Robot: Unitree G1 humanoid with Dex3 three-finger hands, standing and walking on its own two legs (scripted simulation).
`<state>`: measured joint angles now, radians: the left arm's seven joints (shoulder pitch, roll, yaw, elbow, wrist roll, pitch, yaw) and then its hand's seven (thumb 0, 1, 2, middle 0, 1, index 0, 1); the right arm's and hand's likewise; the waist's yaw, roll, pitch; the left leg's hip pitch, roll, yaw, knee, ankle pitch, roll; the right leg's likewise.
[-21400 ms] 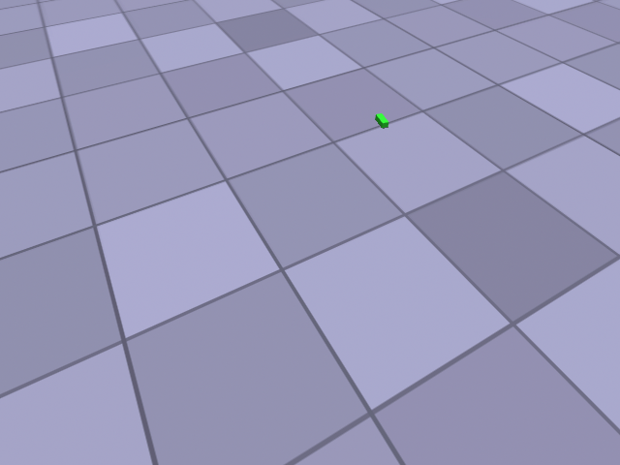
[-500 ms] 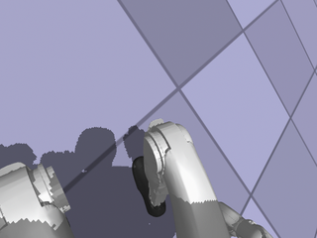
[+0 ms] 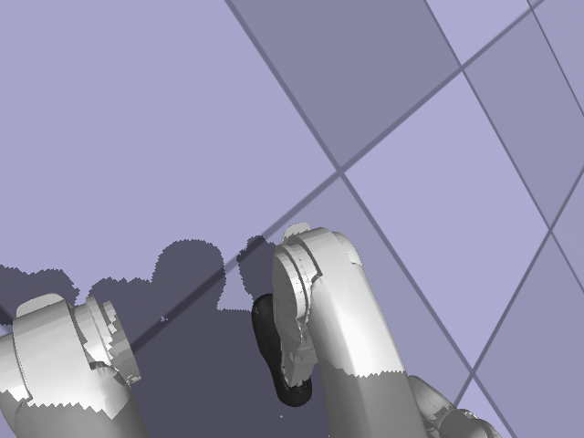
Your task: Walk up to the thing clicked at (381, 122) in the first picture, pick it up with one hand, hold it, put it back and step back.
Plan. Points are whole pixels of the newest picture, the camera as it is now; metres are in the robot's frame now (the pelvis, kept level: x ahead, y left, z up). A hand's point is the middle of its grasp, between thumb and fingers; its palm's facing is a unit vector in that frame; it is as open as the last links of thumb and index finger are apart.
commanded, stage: settle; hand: left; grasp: from above
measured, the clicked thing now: out of the picture +0.43 +0.39 -0.27
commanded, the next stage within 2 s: lift in 0.58 s
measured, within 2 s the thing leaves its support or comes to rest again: neither
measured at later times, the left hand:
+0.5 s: hand out of the picture +0.41 +0.38 -0.13, palm faces -0.43 -0.18 -0.89, open 6.6 cm
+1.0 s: hand out of the picture +0.39 +0.38 -0.07, palm faces -0.43 -0.17 -0.89, open 6.6 cm
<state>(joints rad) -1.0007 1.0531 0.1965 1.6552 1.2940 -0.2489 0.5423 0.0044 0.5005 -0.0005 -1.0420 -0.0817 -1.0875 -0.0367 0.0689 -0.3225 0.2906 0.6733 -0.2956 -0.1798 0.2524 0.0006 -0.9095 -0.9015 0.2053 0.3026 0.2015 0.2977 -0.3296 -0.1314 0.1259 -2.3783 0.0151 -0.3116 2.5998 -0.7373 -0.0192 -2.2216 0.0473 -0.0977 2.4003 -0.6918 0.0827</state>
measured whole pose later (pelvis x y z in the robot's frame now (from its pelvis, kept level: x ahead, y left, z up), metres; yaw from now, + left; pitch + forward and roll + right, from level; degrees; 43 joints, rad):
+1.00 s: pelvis -0.01 -0.01 +0.05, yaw +7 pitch +34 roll -10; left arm -0.88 0.78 0.13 1.22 1.17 -0.17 0.16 0.00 0.48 0.00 -1.07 -0.05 -1.11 -0.02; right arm 0.19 -0.29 0.05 0.68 -0.10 0.01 0.16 0.00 -0.92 -0.91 0.21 0.30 0.20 0.30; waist -0.19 0.03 -0.08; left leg -2.30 0.01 -0.17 2.35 -0.65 -0.01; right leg -2.19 -0.01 -0.01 2.25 -0.66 0.07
